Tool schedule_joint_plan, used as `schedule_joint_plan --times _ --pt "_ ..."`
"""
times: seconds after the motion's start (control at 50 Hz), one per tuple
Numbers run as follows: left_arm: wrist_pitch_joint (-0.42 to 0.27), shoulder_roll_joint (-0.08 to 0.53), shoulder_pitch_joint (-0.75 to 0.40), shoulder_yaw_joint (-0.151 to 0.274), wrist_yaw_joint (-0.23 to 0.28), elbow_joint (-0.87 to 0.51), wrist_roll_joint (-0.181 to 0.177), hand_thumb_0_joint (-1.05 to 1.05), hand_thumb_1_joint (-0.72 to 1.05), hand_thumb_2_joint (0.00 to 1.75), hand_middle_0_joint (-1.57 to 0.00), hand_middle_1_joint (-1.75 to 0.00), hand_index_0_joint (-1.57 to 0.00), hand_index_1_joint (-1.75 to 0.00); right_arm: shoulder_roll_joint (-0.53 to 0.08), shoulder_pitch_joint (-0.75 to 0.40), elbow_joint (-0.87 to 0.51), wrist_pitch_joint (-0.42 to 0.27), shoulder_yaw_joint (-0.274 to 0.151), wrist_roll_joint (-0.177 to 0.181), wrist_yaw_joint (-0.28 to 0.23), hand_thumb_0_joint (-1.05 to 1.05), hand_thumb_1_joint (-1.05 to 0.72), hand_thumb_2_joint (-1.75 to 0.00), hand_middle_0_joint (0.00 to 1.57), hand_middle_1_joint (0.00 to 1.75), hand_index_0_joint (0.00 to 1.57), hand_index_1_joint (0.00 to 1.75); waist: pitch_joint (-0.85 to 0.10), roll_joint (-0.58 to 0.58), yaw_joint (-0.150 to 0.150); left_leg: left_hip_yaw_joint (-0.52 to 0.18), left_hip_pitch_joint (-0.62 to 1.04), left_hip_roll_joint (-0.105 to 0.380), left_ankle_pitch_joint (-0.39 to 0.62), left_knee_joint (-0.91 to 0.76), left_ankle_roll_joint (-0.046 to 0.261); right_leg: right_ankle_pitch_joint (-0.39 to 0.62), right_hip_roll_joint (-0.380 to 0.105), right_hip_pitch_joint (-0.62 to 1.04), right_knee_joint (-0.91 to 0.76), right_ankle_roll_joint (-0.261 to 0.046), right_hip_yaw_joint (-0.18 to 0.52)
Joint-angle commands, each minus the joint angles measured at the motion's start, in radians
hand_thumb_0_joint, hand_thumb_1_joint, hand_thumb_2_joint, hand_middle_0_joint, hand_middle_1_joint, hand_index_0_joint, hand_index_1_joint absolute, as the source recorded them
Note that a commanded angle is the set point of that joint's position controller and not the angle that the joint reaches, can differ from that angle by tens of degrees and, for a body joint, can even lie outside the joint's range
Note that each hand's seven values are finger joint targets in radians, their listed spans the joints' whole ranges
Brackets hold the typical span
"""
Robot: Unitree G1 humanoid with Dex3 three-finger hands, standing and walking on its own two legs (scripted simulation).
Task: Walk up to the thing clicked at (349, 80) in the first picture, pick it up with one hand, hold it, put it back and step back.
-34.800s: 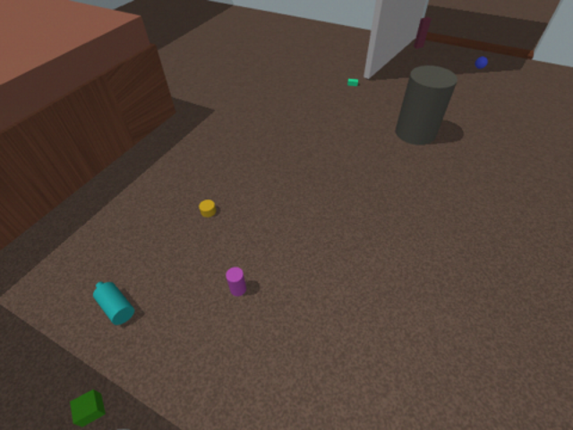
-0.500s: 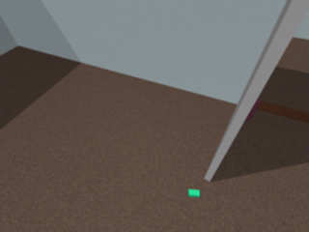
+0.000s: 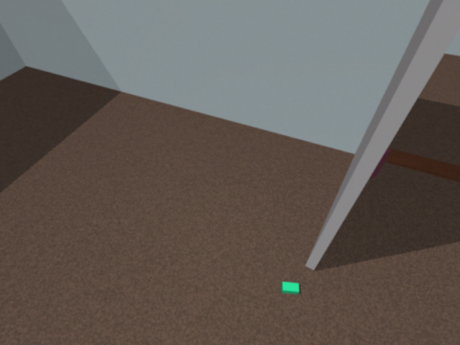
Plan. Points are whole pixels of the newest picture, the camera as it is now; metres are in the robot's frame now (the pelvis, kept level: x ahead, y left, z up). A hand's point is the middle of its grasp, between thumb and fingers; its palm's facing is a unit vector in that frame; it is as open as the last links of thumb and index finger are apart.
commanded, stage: stand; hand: right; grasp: from above
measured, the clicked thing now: (290, 287) +0.46 -0.23 -0.77
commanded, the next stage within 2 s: step back in 0.72 s
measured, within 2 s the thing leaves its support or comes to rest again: neither
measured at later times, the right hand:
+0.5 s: hand out of the picture +0.07 -0.24 -0.16, palm faces +0.00 +0.94 -0.34, open 7.4 cm
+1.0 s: hand out of the picture +0.08 -0.29 -0.18, palm faces +0.00 +0.93 -0.37, open 7.4 cm
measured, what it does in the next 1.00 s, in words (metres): stands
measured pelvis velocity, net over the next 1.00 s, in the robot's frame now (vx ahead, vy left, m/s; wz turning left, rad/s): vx -0.04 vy -0.03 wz -0.02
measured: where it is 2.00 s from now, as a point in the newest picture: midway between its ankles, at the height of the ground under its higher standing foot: outside the picture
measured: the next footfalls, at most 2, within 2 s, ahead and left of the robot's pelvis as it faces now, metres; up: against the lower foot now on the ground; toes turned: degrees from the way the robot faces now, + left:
left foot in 1.44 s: -0.11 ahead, +0.09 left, +0.00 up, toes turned +1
right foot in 1.80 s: -0.21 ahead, -0.15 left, +0.00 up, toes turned +1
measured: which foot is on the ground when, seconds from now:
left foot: down 0.00-1.00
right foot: down 0.00-1.00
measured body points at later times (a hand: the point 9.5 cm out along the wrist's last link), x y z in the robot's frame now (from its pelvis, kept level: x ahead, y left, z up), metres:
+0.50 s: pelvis +0.00 +0.00 +0.00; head +0.01 +0.01 +0.45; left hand +0.07 +0.30 -0.14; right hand +0.07 -0.29 -0.14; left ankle -0.03 +0.13 -0.75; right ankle +0.01 -0.13 -0.75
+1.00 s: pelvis -0.04 -0.03 -0.03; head +0.02 -0.04 +0.42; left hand +0.05 +0.30 -0.14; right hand +0.08 -0.34 -0.15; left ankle -0.03 +0.13 -0.75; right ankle -0.04 -0.13 -0.75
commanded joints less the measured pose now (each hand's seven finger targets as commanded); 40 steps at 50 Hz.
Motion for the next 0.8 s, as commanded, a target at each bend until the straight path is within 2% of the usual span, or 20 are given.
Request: schedule_joint_plan --times 0.0,0.04,0.08,0.16,0.24,0.34,0.38,0.58,0.66,0.68,0.7,0.74,0.76,0.78 --pt "-0.015 0.201 -0.033 0.032 0.017 -0.049 -0.002 0.0 0.9 0.9 -0.2 -0.3 -0.2 -0.3 -0.207 -0.024 -0.058 -0.022 -0.037 0.004 -0.011 0.0 -0.9 -0.9 0.2 0.3 0.2 0.3 -0.083 0.003 0.003 -0.074 -0.005 0.102 0.155 -0.051 0.025 0.2 -0.104 0.032 -0.042 -0.033 0.078" --pt "-0.017 0.203 -0.032 0.032 0.016 -0.048 -0.003 0.0 0.9 0.9 -0.2 -0.3 -0.2 -0.3 -0.206 -0.03 -0.063 -0.021 -0.036 0.004 -0.01 0.0 -0.9 -0.9 0.2 0.3 0.2 0.3 -0.084 -0.003 0.005 -0.071 0.002 0.101 0.161 -0.049 0.027 0.215 -0.105 0.02 -0.046 -0.03 0.081" --pt "-0.015 0.2 -0.032 0.03 0.015 -0.047 -0.004 0.0 0.9 0.9 -0.2 -0.3 -0.2 -0.3 -0.209 -0.027 -0.059 -0.022 -0.036 0.004 -0.01 0.0 -0.9 -0.9 0.2 0.3 0.2 0.3 -0.071 -0.001 0.007 -0.075 -0.007 0.102 0.128 -0.057 0.027 0.167 -0.102 0.013 -0.052 -0.032 0.08" --pt "-0.016 0.204 -0.036 0.032 0.012 -0.049 -0.003 0.0 0.9 0.9 -0.2 -0.3 -0.2 -0.3 -0.215 -0.028 -0.06 -0.021 -0.038 0.005 -0.007 0.0 -0.9 -0.9 0.2 0.3 0.2 0.3 -0.065 0.0 0.005 -0.07 -0.014 0.099 0.091 -0.058 0.032 0.133 -0.101 0.006 -0.064 -0.033 0.086" --pt "-0.021 0.208 -0.028 0.03 0.012 -0.051 -0.004 0.0 0.9 0.9 -0.2 -0.3 -0.2 -0.3 -0.221 -0.029 -0.068 -0.026 -0.038 0.006 -0.006 0.0 -0.9 -0.9 0.2 0.3 0.2 0.3 -0.092 -0.005 0.005 -0.077 0.012 0.107 0.168 -0.045 0.032 0.219 -0.108 0.021 -0.049 -0.035 0.084" --pt "-0.019 0.209 -0.033 0.03 0.012 -0.051 -0.004 0.0 0.9 0.9 -0.2 -0.3 -0.2 -0.3 -0.215 -0.024 -0.068 -0.024 -0.033 0.006 -0.005 0.0 -0.9 -0.9 0.2 0.3 0.2 0.3 -0.076 0.0 0.007 -0.07 -0.011 0.102 0.13 -0.052 0.032 0.195 -0.105 0.02 -0.055 -0.03 0.086" --pt "-0.019 0.213 -0.028 0.031 0.012 -0.05 -0.004 0.0 0.9 0.9 -0.2 -0.3 -0.2 -0.3 -0.217 -0.026 -0.072 -0.025 -0.034 0.006 -0.006 0.0 -0.9 -0.9 0.2 0.3 0.2 0.3 -0.095 0.001 0.006 -0.075 0.003 0.108 0.152 -0.048 0.035 0.204 -0.109 0.026 -0.044 -0.034 0.083" --pt "-0.017 0.211 -0.027 0.029 0.01 -0.048 -0.004 0.0 0.9 0.9 -0.2 -0.3 -0.2 -0.3 -0.225 -0.019 -0.072 -0.025 -0.032 0.006 -0.005 0.0 -0.9 -0.9 0.2 0.3 0.2 0.3 -0.083 0.012 0.007 -0.07 -0.015 0.104 0.137 -0.049 0.035 0.199 -0.108 0.026 -0.052 -0.027 0.087" --pt "-0.018 0.219 -0.023 0.028 0.009 -0.049 -0.006 0.0 0.9 0.9 -0.2 -0.3 -0.2 -0.3 -0.227 -0.011 -0.077 -0.028 -0.028 0.008 -0.003 0.0 -0.9 -0.9 0.2 0.3 0.2 0.3 -0.103 -0.003 0.007 -0.079 -0.003 0.108 0.18 -0.049 0.035 0.224 -0.108 0.041 -0.04 -0.031 0.078" --pt "-0.019 0.214 -0.03 0.027 0.009 -0.047 -0.006 0.0 0.9 0.9 -0.2 -0.3 -0.2 -0.3 -0.227 -0.012 -0.075 -0.028 -0.027 0.008 -0.004 0.0 -0.9 -0.9 0.2 0.3 0.2 0.3 -0.084 -0.003 0.007 -0.076 -0.01 0.106 0.173 -0.053 0.034 0.215 -0.107 0.029 -0.048 -0.027 0.083" --pt "0.0 0.264 -0.064 0.044 0.002 -0.08 -0.012 0.0 0.9 0.9 -0.2 -0.3 -0.2 -0.3 -0.311 -0.023 -0.092 -0.018 -0.079 0.025 -0.01 0.0 -0.9 -0.9 0.2 0.3 0.2 0.3 0.02 0.016 0.009 -0.086 -0.061 0.094 0.334 0.034 0.045 0.351 -0.083 -0.066 0.063 -0.054 0.084" --pt "0.012 0.239 -0.047 0.046 -0.001 -0.109 -0.025 0.0 0.9 0.9 -0.2 -0.3 -0.2 -0.3 -0.302 0.012 -0.121 -0.012 -0.086 0.03 -0.016 0.0 -0.9 -0.9 0.2 0.3 0.2 0.3 -0.041 0.027 0.008 -0.09 -0.057 0.115 0.418 0.071 0.082 0.371 -0.064 -0.054 0.161 -0.062 0.053" --pt "0.018 0.241 -0.025 0.05 -0.001 -0.119 -0.026 0.0 0.9 0.9 -0.2 -0.3 -0.2 -0.3 -0.304 -0.001 -0.14 -0.008 -0.09 0.03 -0.016 0.0 -0.9 -0.9 0.2 0.3 0.2 0.3 -0.08 0.049 0.018 -0.113 -0.056 0.135 0.418 0.077 0.111 0.339 -0.045 -0.06 0.214 -0.065 0.04" --pt "0.024 0.226 -0.013 0.053 -0.001 -0.131 -0.027 0.0 0.9 0.9 -0.2 -0.3 -0.2 -0.3 -0.306 -0.013 -0.161 -0.004 -0.098 0.028 -0.016 0.0 -0.9 -0.9 0.2 0.3 0.2 0.3 -0.105 0.063 0.019 -0.122 -0.055 0.162 0.439 0.083 0.144 0.295 -0.026 -0.066 0.259 -0.056 0.022"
